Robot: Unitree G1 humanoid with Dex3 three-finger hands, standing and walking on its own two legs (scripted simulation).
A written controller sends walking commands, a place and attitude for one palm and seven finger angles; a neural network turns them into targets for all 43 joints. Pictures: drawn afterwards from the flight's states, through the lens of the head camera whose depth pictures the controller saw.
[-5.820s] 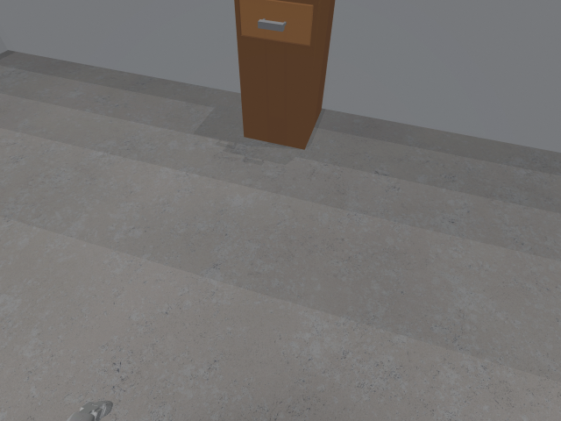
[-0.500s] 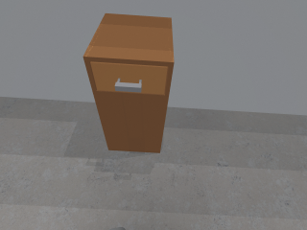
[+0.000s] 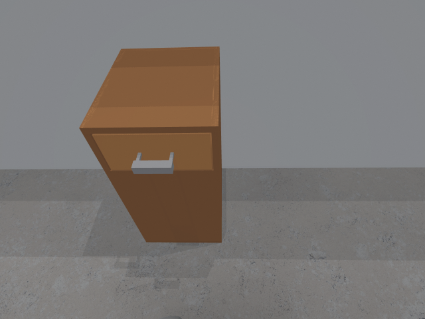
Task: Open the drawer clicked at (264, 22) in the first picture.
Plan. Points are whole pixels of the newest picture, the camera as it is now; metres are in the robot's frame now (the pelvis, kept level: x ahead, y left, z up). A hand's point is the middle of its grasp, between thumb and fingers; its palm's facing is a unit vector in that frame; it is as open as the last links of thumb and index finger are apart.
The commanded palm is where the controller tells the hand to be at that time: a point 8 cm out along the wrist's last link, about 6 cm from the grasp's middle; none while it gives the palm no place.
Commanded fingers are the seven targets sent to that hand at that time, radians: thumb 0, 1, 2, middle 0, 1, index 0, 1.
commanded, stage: come to a stop and stand still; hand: left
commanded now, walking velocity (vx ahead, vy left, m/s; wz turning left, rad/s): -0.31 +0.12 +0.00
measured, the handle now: (154, 161) +0.54 +0.21 -0.10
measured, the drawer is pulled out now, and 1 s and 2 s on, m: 0.00 0.00 0.00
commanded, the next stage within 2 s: look again from close up in 0.82 s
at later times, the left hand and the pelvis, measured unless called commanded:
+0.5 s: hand out of the picture +0.09 +0.18 -0.17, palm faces +0.01 -0.95 -0.31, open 7.4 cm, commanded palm none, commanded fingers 0.00 0.90 0.90 -0.20 -0.30 -0.20 -0.30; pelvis +0.03 -0.02 -0.02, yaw -1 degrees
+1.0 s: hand out of the picture +0.03 +0.15 -0.18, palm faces -0.02 -0.98 -0.21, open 7.3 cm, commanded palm none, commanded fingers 0.00 0.90 0.90 -0.20 -0.30 -0.20 -0.30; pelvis +0.00 -0.02 -0.01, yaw +0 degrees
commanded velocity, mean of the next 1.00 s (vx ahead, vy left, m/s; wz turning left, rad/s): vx -0.06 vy -0.01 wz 0.00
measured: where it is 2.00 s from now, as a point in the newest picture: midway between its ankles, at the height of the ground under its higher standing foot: outside the picture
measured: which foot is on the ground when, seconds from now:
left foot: up 0.00-0.12, down 0.14-0.46, up 0.48-0.72, down 0.74-1.00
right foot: down 0.00-0.18, up 0.20-0.44, down 0.46-1.00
